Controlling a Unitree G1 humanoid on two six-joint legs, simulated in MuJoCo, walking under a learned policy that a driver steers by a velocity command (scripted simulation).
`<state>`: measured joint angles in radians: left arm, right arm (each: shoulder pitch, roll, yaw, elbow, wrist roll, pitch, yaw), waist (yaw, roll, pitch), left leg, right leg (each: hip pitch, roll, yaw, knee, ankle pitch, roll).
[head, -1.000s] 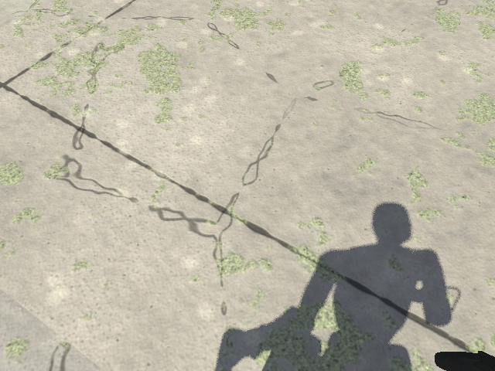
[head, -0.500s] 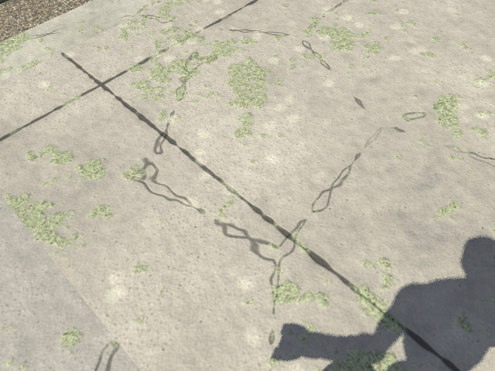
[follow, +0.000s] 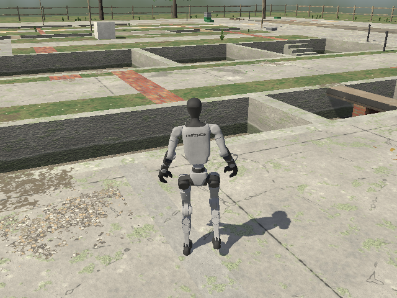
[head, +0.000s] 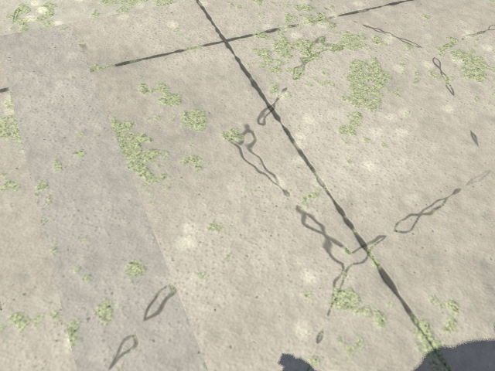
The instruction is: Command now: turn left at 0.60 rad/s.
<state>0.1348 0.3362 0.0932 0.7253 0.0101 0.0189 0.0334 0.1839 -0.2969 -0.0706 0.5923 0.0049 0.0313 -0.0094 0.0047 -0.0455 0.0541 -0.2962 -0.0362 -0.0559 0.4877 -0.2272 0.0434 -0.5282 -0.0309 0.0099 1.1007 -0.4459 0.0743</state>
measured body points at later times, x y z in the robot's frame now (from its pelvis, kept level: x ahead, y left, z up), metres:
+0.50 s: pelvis +0.00 -0.03 +0.00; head +0.04 -0.03 +0.45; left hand +0.07 +0.28 -0.08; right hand +0.23 -0.27 -0.10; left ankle -0.06 +0.10 -0.65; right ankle +0.04 -0.14 -0.74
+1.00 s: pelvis -0.02 +0.03 +0.00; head -0.01 +0.05 +0.45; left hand -0.03 +0.33 -0.12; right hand +0.24 -0.12 -0.09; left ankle -0.05 +0.11 -0.74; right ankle +0.03 -0.12 -0.71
